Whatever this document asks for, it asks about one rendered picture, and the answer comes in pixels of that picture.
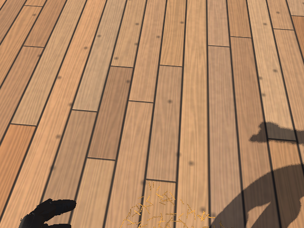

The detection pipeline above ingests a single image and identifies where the left robot hand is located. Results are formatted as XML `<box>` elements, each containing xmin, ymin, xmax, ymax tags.
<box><xmin>18</xmin><ymin>199</ymin><xmax>77</xmax><ymax>228</ymax></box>

